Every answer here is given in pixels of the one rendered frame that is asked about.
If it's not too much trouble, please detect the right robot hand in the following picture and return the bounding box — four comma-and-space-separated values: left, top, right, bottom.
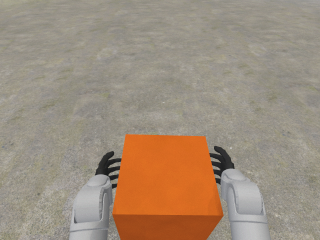
209, 146, 235, 184

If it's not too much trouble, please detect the robot right forearm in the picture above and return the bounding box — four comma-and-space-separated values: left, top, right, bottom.
220, 168, 271, 240

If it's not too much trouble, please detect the carton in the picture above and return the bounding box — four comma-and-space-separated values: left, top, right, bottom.
112, 134, 224, 240

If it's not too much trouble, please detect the left robot hand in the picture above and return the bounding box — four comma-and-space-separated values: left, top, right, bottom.
95, 151, 122, 189

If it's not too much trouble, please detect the robot left forearm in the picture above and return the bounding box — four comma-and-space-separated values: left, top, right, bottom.
69, 174, 113, 240

